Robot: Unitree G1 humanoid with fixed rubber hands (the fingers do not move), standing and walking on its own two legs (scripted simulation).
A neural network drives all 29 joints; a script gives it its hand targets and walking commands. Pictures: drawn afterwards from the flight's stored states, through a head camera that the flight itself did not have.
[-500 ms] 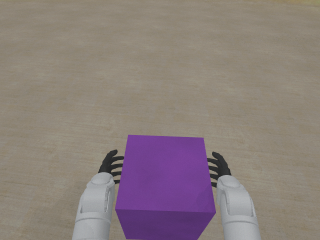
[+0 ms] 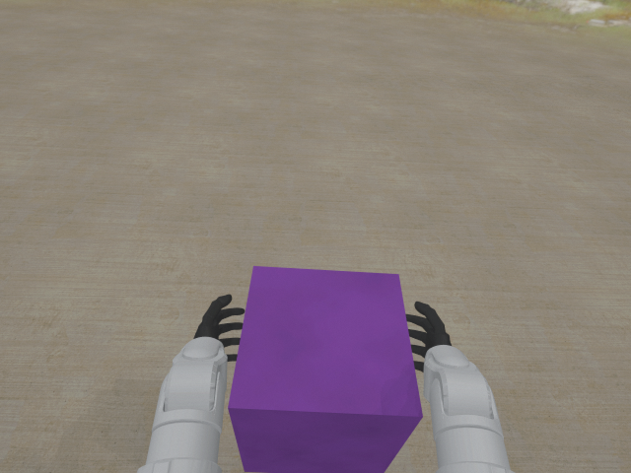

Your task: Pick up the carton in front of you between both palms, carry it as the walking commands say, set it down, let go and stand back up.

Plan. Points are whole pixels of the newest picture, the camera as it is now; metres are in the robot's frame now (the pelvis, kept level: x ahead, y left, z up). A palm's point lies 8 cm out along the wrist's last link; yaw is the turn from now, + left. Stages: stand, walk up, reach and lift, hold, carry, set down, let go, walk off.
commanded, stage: hold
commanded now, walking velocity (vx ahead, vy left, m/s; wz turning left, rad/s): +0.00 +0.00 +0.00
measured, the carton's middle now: (319, 375) +0.31 +0.00 -0.04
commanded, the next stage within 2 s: set down in 0.26 s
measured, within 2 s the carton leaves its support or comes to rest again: neither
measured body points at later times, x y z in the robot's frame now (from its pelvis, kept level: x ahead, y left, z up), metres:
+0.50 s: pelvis +0.00 +0.01 +0.00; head -0.02 +0.03 +0.44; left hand +0.33 +0.16 +0.03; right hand +0.33 -0.14 +0.03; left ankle +0.06 +0.12 -0.74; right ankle -0.01 -0.12 -0.74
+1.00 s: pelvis -0.03 +0.00 -0.09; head +0.21 +0.02 +0.29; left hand +0.39 +0.17 -0.18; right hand +0.38 -0.14 -0.18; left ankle +0.06 +0.12 -0.74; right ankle -0.01 -0.12 -0.74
